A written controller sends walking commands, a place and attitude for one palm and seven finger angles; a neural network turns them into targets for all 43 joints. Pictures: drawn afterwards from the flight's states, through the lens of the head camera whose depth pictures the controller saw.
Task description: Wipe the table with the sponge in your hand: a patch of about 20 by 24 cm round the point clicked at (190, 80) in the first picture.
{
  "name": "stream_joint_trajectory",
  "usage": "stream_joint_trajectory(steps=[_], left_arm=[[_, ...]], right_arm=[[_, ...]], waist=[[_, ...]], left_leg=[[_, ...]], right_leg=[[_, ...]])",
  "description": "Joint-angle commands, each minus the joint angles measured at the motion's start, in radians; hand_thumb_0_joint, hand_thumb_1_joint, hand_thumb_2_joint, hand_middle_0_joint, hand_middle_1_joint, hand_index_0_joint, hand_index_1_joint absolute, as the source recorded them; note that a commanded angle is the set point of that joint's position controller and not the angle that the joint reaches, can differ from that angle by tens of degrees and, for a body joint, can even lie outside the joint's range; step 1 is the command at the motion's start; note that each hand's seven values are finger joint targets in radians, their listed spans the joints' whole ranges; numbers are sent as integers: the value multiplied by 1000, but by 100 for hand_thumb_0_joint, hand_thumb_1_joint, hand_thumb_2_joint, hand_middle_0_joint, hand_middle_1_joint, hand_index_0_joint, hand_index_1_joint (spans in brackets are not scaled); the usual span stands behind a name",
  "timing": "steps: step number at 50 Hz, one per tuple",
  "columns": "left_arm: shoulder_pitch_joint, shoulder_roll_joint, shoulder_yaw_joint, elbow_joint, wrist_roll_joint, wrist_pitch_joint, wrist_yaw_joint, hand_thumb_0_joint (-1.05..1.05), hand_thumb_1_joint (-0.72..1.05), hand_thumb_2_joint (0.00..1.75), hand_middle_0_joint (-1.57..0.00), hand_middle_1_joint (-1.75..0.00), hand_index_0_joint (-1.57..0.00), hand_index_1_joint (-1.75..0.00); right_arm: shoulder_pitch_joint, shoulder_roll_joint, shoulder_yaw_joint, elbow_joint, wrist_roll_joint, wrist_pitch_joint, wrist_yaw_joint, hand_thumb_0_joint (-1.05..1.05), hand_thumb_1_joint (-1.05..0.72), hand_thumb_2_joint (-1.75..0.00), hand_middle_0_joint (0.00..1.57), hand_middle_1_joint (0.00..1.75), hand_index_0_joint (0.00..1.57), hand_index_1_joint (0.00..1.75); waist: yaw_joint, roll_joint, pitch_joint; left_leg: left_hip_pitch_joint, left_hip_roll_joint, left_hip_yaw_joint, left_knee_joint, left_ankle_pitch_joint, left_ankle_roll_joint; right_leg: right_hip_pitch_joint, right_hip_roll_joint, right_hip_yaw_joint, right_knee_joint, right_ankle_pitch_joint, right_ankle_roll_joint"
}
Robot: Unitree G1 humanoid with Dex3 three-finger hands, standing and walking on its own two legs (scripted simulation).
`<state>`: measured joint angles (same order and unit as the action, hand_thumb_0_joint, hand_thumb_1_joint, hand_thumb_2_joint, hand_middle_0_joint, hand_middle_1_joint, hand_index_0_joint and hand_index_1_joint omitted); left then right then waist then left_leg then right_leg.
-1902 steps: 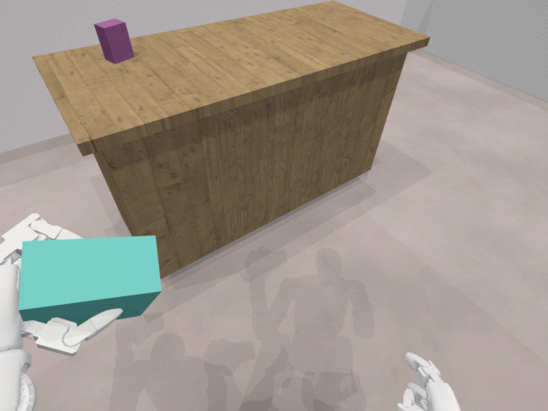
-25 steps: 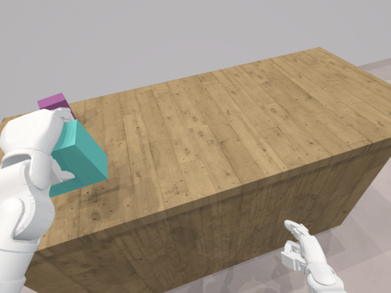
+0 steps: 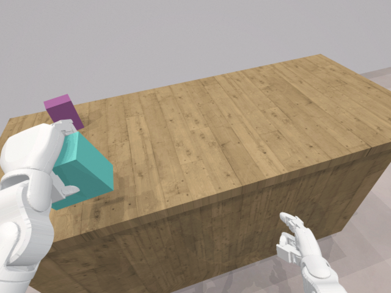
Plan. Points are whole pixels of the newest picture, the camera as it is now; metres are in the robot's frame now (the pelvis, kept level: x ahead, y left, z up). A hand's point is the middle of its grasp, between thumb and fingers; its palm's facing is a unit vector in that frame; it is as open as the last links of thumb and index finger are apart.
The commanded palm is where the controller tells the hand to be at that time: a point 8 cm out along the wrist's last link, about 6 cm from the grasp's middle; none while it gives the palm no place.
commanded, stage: bring the sponge back beside the body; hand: left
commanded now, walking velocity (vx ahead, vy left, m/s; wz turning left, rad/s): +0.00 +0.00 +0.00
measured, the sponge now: (73, 178) +0.25 +0.29 +0.14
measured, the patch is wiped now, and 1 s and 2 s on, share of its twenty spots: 1.00 1.00 1.00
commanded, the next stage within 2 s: step back with the hand held close in 0.96 s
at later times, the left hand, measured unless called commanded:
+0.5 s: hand (59, 184) +0.21 +0.27 +0.18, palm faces +0.25 -0.17 -0.95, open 9.9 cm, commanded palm +0.15 +0.27 +0.25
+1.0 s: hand (58, 194) +0.19 +0.26 +0.18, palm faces +0.28 -0.19 -0.94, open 9.9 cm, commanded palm +0.14 +0.27 +0.25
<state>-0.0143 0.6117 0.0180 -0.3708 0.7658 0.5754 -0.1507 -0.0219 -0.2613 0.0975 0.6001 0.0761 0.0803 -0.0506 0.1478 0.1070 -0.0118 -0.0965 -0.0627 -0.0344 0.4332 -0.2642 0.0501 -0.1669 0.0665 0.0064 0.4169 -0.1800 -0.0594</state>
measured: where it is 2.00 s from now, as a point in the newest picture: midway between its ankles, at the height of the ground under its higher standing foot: outside the picture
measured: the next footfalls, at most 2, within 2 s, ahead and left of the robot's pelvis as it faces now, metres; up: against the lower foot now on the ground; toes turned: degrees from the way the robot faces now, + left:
none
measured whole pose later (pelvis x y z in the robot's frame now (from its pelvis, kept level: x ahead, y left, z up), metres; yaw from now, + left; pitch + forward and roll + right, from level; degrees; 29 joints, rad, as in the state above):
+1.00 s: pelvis -0.02 -0.01 +0.00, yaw -1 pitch -7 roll +0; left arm 0.20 0.58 0.06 -0.52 0.71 0.54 -0.07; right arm 0.01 -0.26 0.08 0.60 0.06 0.06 -0.06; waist 0.14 0.11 -0.01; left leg -0.09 -0.04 -0.02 0.48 -0.27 0.03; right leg -0.16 0.09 0.01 0.44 -0.17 -0.08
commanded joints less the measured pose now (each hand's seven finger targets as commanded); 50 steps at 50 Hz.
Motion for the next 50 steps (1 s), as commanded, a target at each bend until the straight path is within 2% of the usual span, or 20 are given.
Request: stream_joint_trajectory(steps=[1,3,7,8,10,12,13,17,18,21,23,24,27,28,30,36,44,46,48,50], left_arm=[[-239,250,169,-177,40,-23,50,0,10,130,-120,-160,-120,-160],[-237,260,183,-243,31,-24,53,0,10,130,-120,-160,-120,-160],[-174,226,165,-236,22,-25,58,0,10,130,-120,-160,-120,-160],[-175,234,179,-278,14,-24,61,0,10,130,-120,-160,-120,-160],[-135,231,185,-230,14,-22,69,0,10,130,-120,-160,-120,-160],[-123,228,182,-257,7,-26,70,0,10,130,-120,-160,-120,-160],[-132,241,195,-282,5,-27,73,0,10,130,-120,-160,-120,-160],[-82,229,193,-284,4,-34,82,0,10,130,-120,-160,-120,-160],[-87,233,197,-317,-1,-33,83,0,10,130,-120,-160,-120,-160],[-35,211,191,-274,-4,-37,88,0,10,130,-120,-160,-120,-160],[-52,225,201,-346,-8,-43,91,0,10,130,-120,-160,-120,-160],[-55,229,208,-346,-1,-45,98,0,10,130,-120,-160,-120,-160],[20,201,197,-341,-13,-48,101,0,10,130,-120,-160,-120,-160],[17,211,211,-387,-16,-50,104,0,10,130,-120,-160,-120,-160],[35,206,213,-341,-14,-50,113,0,10,130,-120,-160,-120,-160],[2,189,188,-297,-16,-47,119,0,10,130,-120,-160,-120,-160],[-29,203,197,-355,-15,-57,116,0,10,130,-120,-160,-120,-160],[7,189,191,-309,-19,-56,117,0,10,130,-120,-160,-120,-160],[-6,221,217,-348,-17,-62,117,0,10,130,-120,-160,-120,-160],[-6,201,205,-305,-18,-62,121,0,10,130,-120,-160,-120,-160]], right_arm=[[-235,-91,-38,-186,-4,-51,-8,0,-90,-90,20,30,20,30],[-275,-86,-34,-206,5,-60,-6,0,-90,-90,20,30,20,30],[-241,-89,-42,-196,-1,-47,-4,0,-90,-90,20,30,20,30],[-277,-83,-37,-213,5,-61,-4,0,-90,-90,20,30,20,30],[-237,-87,-40,-197,-3,-58,-5,0,-90,-90,20,30,20,30],[-238,-89,-43,-203,-2,-49,-7,0,-90,-90,20,30,20,30],[-269,-85,-38,-213,4,-62,-8,0,-90,-90,20,30,20,30],[-236,-89,-47,-201,-5,-57,-7,0,-90,-90,20,30,20,30],[-269,-86,-43,-213,0,-70,-7,0,-90,-90,20,30,20,30],[-232,-88,-48,-200,-8,-65,-9,0,-90,-90,20,30,20,30],[-267,-86,-45,-216,-1,-75,-8,0,-90,-90,20,30,20,30],[-241,-84,-47,-214,-8,-78,-8,0,-90,-90,20,30,20,30],[-235,-86,-52,-205,-9,-67,-5,0,-90,-90,20,30,20,30],[-267,-82,-50,-218,-5,-79,-4,0,-90,-90,20,30,20,30],[-230,-83,-52,-201,-12,-75,-3,0,-90,-90,20,30,20,30],[-233,-88,-53,-196,-8,-70,-13,0,-90,-90,20,30,20,30],[-246,-82,-50,-211,-10,-88,-16,0,-90,-90,20,30,20,30],[-237,-86,-52,-198,-12,-81,-17,0,-90,-90,20,30,20,30],[-259,-86,-52,-208,-11,-87,-18,0,-90,-90,20,30,20,30],[-236,-83,-52,-199,-12,-86,-17,0,-90,-90,20,30,20,30]], waist=[[-6,-28,-189],[-5,7,-204],[-6,-10,-176],[-2,12,-185],[-5,-36,-170],[-3,-29,-165],[-4,-28,-163],[-1,-26,-169],[-3,-7,-164],[-5,-60,-135],[-6,-9,-149],[1,-17,-177],[-3,-30,-136],[-1,4,-150],[-5,-38,-133],[-11,-29,-88],[-4,-13,-137],[-10,-35,-91],[-4,-12,-108],[-7,-24,-97]], left_leg=[[-64,50,-59,-63,243,-4],[-55,51,-65,-60,233,-2],[-62,51,-56,-59,237,-4],[-55,52,-63,-56,224,-1],[-65,50,-58,-51,233,-3],[-69,51,-53,-55,205,-2],[-63,52,-61,-53,188,0],[-66,48,-53,-41,213,0],[-60,49,-58,-36,198,0],[-80,47,-50,-31,177,-1],[-64,49,-56,-32,160,0],[-73,45,-51,-23,181,1],[-70,47,-48,-26,184,-1],[-62,48,-53,-22,171,-2],[-75,47,-50,-20,187,-3],[-77,46,-43,-30,134,-4],[-80,44,-43,-26,121,-2],[-88,44,-42,-37,101,-4],[-81,45,-46,-35,92,-4],[-89,44,-44,-37,104,-6]], right_leg=[[136,-46,95,-50,91,-31],[137,-37,134,-50,84,-40],[126,-43,93,-48,86,-28],[125,-35,132,-53,75,-37],[122,-42,105,-51,79,-28],[119,-45,102,-55,50,-23],[109,-35,140,-63,24,-31],[121,-45,118,-52,59,-24],[110,-38,154,-60,41,-31],[99,-47,133,-66,6,-19],[95,-39,165,-71,-16,-26],[120,-48,144,-53,3,-24],[98,-45,136,-64,14,-18],[98,-39,172,-68,-2,-27],[99,-43,146,-63,11,-22],[63,-43,143,-87,-63,-17],[93,-47,153,-79,-88,-18],[71,-44,148,-95,-111,-14],[73,-37,175,-97,-124,-19],[72,-40,147,-90,-110,-16]])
